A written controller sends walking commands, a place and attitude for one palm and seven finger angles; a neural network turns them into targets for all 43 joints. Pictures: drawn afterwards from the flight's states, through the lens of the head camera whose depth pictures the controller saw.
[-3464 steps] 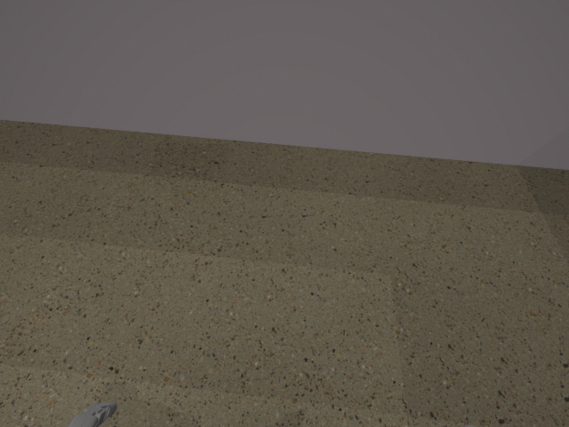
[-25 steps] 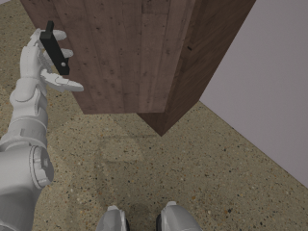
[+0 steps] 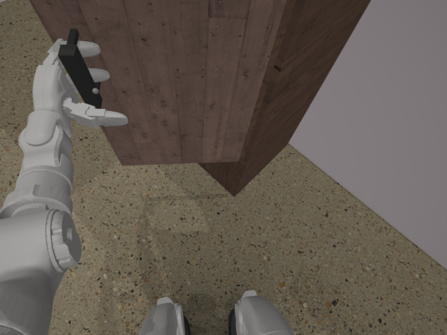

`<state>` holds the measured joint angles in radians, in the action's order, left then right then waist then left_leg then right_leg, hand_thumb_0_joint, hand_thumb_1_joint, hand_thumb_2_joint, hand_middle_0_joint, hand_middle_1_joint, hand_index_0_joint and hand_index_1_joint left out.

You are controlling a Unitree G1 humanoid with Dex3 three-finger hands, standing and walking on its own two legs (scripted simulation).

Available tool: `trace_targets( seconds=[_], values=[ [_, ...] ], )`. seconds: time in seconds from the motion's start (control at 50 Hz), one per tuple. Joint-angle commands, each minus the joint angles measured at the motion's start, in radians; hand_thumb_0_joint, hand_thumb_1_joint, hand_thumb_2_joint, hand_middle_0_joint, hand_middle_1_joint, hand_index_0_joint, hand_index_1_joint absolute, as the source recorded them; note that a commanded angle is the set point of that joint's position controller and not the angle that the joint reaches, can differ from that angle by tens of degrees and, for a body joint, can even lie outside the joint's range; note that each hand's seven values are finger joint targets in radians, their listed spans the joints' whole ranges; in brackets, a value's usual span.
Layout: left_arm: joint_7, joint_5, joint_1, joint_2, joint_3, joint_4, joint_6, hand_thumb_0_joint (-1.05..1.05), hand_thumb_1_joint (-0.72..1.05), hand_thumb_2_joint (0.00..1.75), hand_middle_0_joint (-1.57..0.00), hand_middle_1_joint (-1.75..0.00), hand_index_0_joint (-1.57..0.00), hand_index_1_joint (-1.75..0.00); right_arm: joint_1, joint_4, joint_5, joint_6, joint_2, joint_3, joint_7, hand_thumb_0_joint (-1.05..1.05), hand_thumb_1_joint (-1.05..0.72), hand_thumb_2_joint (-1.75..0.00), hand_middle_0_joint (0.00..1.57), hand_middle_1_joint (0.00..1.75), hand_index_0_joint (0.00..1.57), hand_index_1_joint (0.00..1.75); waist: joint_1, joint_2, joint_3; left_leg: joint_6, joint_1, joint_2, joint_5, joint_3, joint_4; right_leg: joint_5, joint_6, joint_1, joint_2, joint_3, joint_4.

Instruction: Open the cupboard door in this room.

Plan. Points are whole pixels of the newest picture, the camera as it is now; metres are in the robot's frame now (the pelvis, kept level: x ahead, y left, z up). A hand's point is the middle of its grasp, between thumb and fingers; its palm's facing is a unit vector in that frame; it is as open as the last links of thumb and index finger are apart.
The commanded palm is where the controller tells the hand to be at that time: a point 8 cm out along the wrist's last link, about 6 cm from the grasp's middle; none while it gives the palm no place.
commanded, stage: close the thumb around the handle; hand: left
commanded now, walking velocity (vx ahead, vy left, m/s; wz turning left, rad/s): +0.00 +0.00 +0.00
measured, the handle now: (84, 71) +0.57 +0.19 +0.07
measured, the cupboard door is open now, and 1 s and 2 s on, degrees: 48 56 92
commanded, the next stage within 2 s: pull the door open along its arc in 0.54 s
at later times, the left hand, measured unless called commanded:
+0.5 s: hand (95, 92) +0.51 +0.17 +0.08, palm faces -0.03 -1.00 -0.02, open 5.6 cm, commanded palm +0.49 +0.21 +0.08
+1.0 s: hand (97, 109) +0.48 +0.16 +0.08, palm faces -0.05 -1.00 -0.01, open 5.8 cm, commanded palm +0.42 +0.22 +0.08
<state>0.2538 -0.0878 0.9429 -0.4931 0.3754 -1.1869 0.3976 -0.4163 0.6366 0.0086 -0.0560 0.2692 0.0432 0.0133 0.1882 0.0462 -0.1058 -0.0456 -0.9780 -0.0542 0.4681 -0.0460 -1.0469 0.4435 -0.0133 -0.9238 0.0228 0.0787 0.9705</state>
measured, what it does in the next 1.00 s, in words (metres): stands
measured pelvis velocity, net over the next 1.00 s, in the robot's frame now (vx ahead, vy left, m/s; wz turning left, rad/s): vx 0.01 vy -0.01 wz -0.02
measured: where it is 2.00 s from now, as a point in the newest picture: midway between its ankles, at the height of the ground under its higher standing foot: outside the picture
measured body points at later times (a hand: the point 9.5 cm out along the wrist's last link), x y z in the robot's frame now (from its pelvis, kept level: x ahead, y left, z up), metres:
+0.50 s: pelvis -0.01 +0.00 +0.00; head +0.13 +0.02 +0.43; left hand +0.51 +0.22 +0.08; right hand -0.01 -0.27 -0.11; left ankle +0.01 +0.09 -0.67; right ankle +0.00 -0.12 -0.67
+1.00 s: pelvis +0.01 -0.01 +0.01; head +0.12 +0.00 +0.45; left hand +0.48 +0.22 +0.08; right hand +0.01 -0.27 -0.10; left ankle +0.01 +0.09 -0.67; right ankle +0.00 -0.12 -0.67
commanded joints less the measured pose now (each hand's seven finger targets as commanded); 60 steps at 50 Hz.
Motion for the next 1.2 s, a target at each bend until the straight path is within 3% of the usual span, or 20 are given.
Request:
trace_targets(
  seconds=[0.0,0.02,0.08,0.12,0.24,0.28,0.32,0.52,0.58,0.62,0.64,0.78,0.82,0.88,0.96,1.08,1.1,1.12,1.14,1.18],
  values=[
    [-0.007,-0.013,0.470,-0.177,-0.021,0.234,0.077,0.00,0.00,0.52,-0.34,-1.25,-0.34,-1.25,-0.177,-0.039,0.008,0.012,0.180,-0.073,-0.014,0.00,-0.90,-0.90,0.20,0.30,0.20,0.30,0.019,0.128,-0.486,0.020,0.501,0.017,-0.500,0.121,0.093,-0.353,-0.010,0.103,0.042,-0.026,-0.095],
    [-0.010,-0.005,0.456,-0.224,0.011,0.225,0.080,0.00,0.06,0.54,-0.34,-1.26,-0.34,-1.26,-0.180,-0.031,0.009,0.008,0.187,-0.075,-0.015,0.00,-0.90,-0.90,0.20,0.30,0.20,0.30,0.006,0.125,-0.499,0.026,0.504,0.013,-0.499,0.126,0.095,-0.347,-0.010,0.106,0.040,-0.026,-0.093],
    [-0.011,-0.009,0.461,-0.177,-0.025,0.247,0.086,0.00,0.23,0.61,-0.35,-1.28,-0.35,-1.28,-0.174,-0.036,0.009,0.010,0.181,-0.075,-0.010,0.00,-0.90,-0.90,0.20,0.30,0.20,0.30,0.012,0.131,-0.498,0.026,0.515,0.015,-0.497,0.124,0.100,-0.346,-0.009,0.107,0.040,-0.026,-0.099],
    [-0.010,-0.013,0.438,-0.200,-0.003,0.232,0.093,0.00,0.34,0.66,-0.36,-1.29,-0.36,-1.29,-0.175,-0.032,0.008,0.009,0.185,-0.076,-0.012,0.00,-0.90,-0.90,0.20,0.30,0.20,0.30,0.005,0.125,-0.507,0.029,0.521,0.013,-0.519,0.128,0.096,-0.357,-0.011,0.108,0.041,-0.026,-0.094],
    [-0.016,-0.008,0.482,-0.190,-0.019,0.209,0.097,0.00,0.68,0.80,-0.38,-1.33,-0.38,-1.33,-0.169,-0.022,0.006,0.009,0.186,-0.075,-0.015,0.00,-0.90,-0.90,0.20,0.30,0.20,0.30,0.023,0.104,-0.463,0.026,0.493,0.013,-0.453,0.134,0.100,-0.314,-0.010,0.083,0.039,-0.025,-0.096],
    [-0.018,-0.005,0.498,-0.156,-0.050,0.190,0.091,0.00,0.79,0.85,-0.39,-1.34,-0.39,-1.34,-0.164,-0.021,0.006,0.013,0.184,-0.075,-0.015,0.00,-0.90,-0.90,0.20,0.30,0.20,0.30,0.038,0.097,-0.436,0.024,0.480,0.014,-0.409,0.134,0.103,-0.281,-0.009,0.059,0.038,-0.026,-0.104],
    [-0.022,-0.004,0.517,-0.204,-0.012,0.203,0.096,0.00,0.90,0.90,-0.40,-1.35,-0.40,-1.35,-0.168,-0.020,0.011,0.017,0.190,-0.075,-0.018,0.00,-0.90,-0.90,0.20,0.30,0.20,0.30,0.029,0.110,-0.472,0.021,0.476,0.018,-0.404,0.130,0.097,-0.287,-0.009,0.080,0.036,-0.032,-0.099],
    [-0.004,-0.006,0.500,-0.207,-0.017,0.200,0.086,0.00,0.90,0.90,-0.40,-1.35,-0.40,-1.35,-0.167,-0.025,0.009,0.017,0.188,-0.070,-0.019,0.00,-0.90,-0.90,0.20,0.30,0.20,0.30,0.024,0.130,-0.502,0.021,0.479,0.020,-0.453,0.127,0.086,-0.330,-0.010,0.099,0.037,-0.033,-0.093],
    [-0.002,-0.004,0.495,-0.232,-0.008,0.179,0.072,0.00,0.90,0.90,-0.40,-1.35,-0.40,-1.35,-0.164,-0.028,0.005,0.014,0.190,-0.067,-0.022,0.00,-0.90,-0.90,0.20,0.30,0.20,0.30,0.033,0.071,-0.461,0.010,0.400,0.025,-0.387,0.112,0.089,-0.323,-0.005,0.141,0.036,-0.045,-0.105],
    [0.002,-0.004,0.521,-0.214,-0.025,0.201,0.080,0.00,0.90,0.90,-0.40,-1.35,-0.40,-1.35,-0.163,-0.028,0.005,0.019,0.186,-0.067,-0.023,0.00,-0.90,-0.90,0.20,0.30,0.20,0.30,0.032,0.112,-0.483,0.013,0.435,0.025,-0.399,0.116,0.092,-0.322,-0.007,0.125,0.036,-0.042,-0.101],
    [0.001,-0.003,0.485,-0.296,0.046,0.188,0.077,0.00,0.90,0.90,-0.40,-1.35,-0.40,-1.35,-0.169,-0.027,0.006,0.017,0.195,-0.068,-0.026,0.00,-0.90,-0.90,0.20,0.30,0.20,0.30,0.010,0.104,-0.499,0.012,0.421,0.025,-0.404,0.110,0.085,-0.330,-0.008,0.149,0.036,-0.047,-0.100],
    [0.033,-0.032,0.284,-0.247,0.033,0.238,0.061,0.00,0.90,0.90,-0.40,-1.35,-0.40,-1.35,-0.147,-0.075,-0.004,0.004,0.183,-0.068,-0.021,0.00,-0.90,-0.90,0.20,0.30,0.20,0.30,-0.034,0.082,-0.506,0.010,0.412,0.032,-0.444,0.082,0.108,-0.405,-0.007,0.238,0.038,-0.047,-0.105],
    [0.037,-0.044,0.233,-0.254,0.048,0.298,0.069,0.00,0.90,0.90,-0.40,-1.35,-0.40,-1.35,-0.141,-0.089,-0.007,0.003,0.180,-0.074,-0.021,0.00,-0.90,-0.90,0.20,0.30,0.20,0.30,-0.057,0.083,-0.546,0.011,0.434,0.034,-0.490,0.078,0.117,-0.458,-0.007,0.289,0.038,-0.049,-0.103],
    [0.039,-0.061,0.100,-0.202,0.027,0.341,0.059,0.00,0.90,0.90,-0.40,-1.35,-0.40,-1.35,-0.116,-0.115,-0.016,-0.003,0.172,-0.076,-0.016,0.00,-0.90,-0.90,0.20,0.30,0.20,0.30,-0.076,0.047,-0.500,0.010,0.420,0.036,-0.479,0.062,0.137,-0.468,-0.007,0.317,0.038,-0.046,-0.119],
    [0.034,-0.094,-0.083,-0.164,0.024,0.508,0.060,0.00,0.90,0.90,-0.40,-1.35,-0.40,-1.35,-0.080,-0.155,-0.027,-0.001,0.161,-0.085,-0.009,0.00,-0.90,-0.90,0.20,0.30,0.20,0.30,-0.117,0.042,-0.518,0.007,0.438,0.040,-0.521,0.042,0.166,-0.538,-0.006,0.402,0.033,-0.053,-0.130],
    [0.019,-0.153,-0.462,-0.044,-0.012,0.723,0.048,0.00,0.90,0.90,-0.40,-1.35,-0.40,-1.35,-0.002,-0.215,-0.040,0.015,0.139,-0.091,0.006,0.00,-0.90,-0.90,0.20,0.30,0.20,0.30,-0.167,-0.032,-0.424,0.005,0.402,0.047,-0.517,0.012,0.216,-0.614,-0.005,0.509,0.020,-0.057,-0.149],
    [-0.122,-0.215,-0.502,-0.020,0.122,0.819,0.042,0.00,0.90,0.90,-0.40,-1.35,-0.40,-1.35,0.033,-0.225,-0.034,0.030,0.104,-0.095,0.010,0.00,-0.90,-0.90,0.20,0.30,0.20,0.30,-0.258,-0.006,-0.420,0.020,0.392,0.051,-0.527,0.005,0.223,-0.584,-0.006,0.511,0.022,-0.043,-0.156],
    [-0.189,-0.194,-0.603,0.094,0.027,0.804,0.024,0.00,0.90,0.90,-0.40,-1.35,-0.40,-1.35,0.049,-0.225,-0.034,0.041,0.095,-0.087,0.019,0.00,-0.90,-0.90,0.20,0.30,0.20,0.30,-0.229,0.000,-0.362,0.029,0.405,0.049,-0.520,0.003,0.237,-0.556,-0.003,0.483,0.023,-0.033,-0.159],
    [-0.231,-0.190,-0.625,0.143,-0.008,0.837,0.019,0.00,0.90,0.90,-0.40,-1.35,-0.40,-1.35,0.059,-0.223,-0.033,0.047,0.097,-0.086,0.028,0.00,-0.90,-0.90,0.20,0.30,0.20,0.30,-0.215,-0.024,-0.315,0.034,0.409,0.045,-0.502,0.008,0.243,-0.525,-0.001,0.451,0.022,-0.020,-0.167],
    [-0.315,-0.153,-0.718,0.154,-0.013,0.929,0.018,0.00,0.90,0.90,-0.40,-1.35,-0.40,-1.35,0.079,-0.229,-0.023,0.049,0.097,-0.093,0.036,0.00,-0.90,-0.90,0.20,0.30,0.20,0.30,-0.227,-0.059,-0.320,0.037,0.415,0.047,-0.486,0.009,0.248,-0.506,-0.002,0.470,0.020,-0.020,-0.161]
  ],
)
